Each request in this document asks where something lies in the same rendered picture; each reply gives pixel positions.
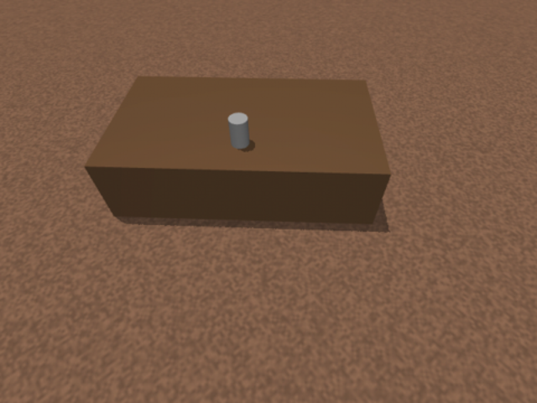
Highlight can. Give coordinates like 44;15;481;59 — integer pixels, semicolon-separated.
228;113;249;149

